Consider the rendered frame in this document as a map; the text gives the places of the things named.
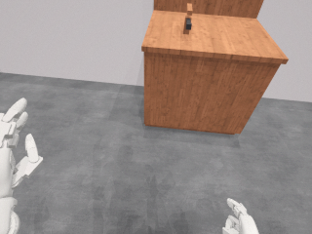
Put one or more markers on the tap lever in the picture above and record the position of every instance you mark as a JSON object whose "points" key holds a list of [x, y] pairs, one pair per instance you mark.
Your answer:
{"points": [[188, 24]]}

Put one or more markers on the counter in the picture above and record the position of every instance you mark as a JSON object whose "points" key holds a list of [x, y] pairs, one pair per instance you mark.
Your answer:
{"points": [[209, 78]]}

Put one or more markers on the right robot hand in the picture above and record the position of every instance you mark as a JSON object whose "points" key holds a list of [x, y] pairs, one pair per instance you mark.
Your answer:
{"points": [[243, 225]]}

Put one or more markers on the robot left forearm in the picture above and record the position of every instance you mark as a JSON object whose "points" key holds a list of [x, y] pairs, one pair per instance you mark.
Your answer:
{"points": [[9, 220]]}

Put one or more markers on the left robot hand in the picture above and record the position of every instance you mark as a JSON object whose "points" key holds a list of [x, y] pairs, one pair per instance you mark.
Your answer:
{"points": [[11, 124]]}

